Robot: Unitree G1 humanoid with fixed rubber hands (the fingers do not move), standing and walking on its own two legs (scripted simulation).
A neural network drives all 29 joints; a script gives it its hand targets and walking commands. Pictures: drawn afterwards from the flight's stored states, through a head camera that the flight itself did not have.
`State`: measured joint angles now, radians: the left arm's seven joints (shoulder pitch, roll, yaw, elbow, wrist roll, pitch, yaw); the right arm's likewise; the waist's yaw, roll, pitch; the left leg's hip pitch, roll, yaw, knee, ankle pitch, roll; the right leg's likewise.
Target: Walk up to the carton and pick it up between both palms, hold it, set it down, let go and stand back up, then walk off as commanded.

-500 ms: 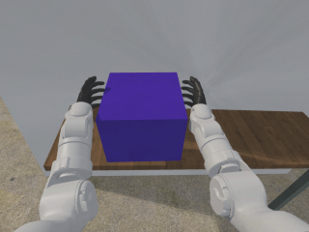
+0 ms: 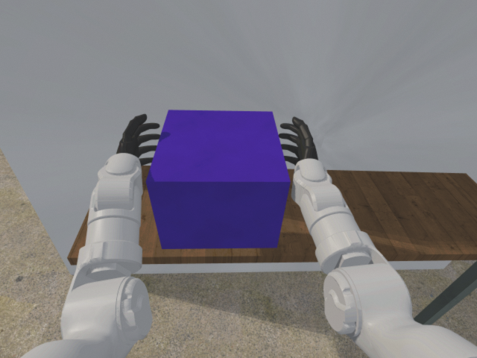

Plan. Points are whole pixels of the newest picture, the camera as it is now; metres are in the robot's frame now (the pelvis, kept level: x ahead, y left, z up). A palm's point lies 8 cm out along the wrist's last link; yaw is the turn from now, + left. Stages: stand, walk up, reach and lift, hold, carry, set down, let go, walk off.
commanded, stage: reach and lift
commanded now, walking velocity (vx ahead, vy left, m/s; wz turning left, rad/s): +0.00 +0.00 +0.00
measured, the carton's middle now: (220, 176) +0.41 +0.02 +0.12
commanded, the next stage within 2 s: hold in 0.34 s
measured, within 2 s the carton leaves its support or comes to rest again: neither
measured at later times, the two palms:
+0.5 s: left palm (123, 155) +0.37 +0.18 +0.19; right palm (305, 157) +0.37 -0.12 +0.19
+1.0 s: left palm (122, 155) +0.36 +0.18 +0.19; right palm (306, 157) +0.37 -0.12 +0.20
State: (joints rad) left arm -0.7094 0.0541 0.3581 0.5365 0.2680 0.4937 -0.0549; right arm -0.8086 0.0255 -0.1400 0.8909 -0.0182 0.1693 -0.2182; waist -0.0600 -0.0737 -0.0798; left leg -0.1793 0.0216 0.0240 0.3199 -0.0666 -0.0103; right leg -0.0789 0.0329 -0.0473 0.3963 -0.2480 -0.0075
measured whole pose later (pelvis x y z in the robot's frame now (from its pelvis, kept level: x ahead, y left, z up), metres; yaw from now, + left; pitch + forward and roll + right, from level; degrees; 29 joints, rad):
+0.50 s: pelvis +0.00 +0.00 +0.00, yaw +0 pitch -6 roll +0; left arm -0.69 0.05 0.35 0.44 0.27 0.58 -0.05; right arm -0.81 0.02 -0.11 0.85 0.02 0.21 -0.22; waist -0.06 -0.07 -0.08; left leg -0.15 0.02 0.02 0.32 -0.06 -0.01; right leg -0.05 0.03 -0.05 0.40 -0.25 -0.01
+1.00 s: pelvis -0.01 +0.00 +0.00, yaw +0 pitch -6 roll +0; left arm -0.69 0.05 0.33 0.42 0.27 0.61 -0.05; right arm -0.81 0.01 -0.09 0.84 0.03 0.24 -0.22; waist -0.06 -0.07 -0.08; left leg -0.15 0.02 0.02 0.32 -0.06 -0.01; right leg -0.05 0.03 -0.05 0.40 -0.24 -0.01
